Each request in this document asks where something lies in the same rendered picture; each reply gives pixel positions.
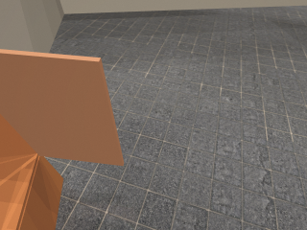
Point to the cupboard door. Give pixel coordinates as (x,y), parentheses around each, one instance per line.
(60,105)

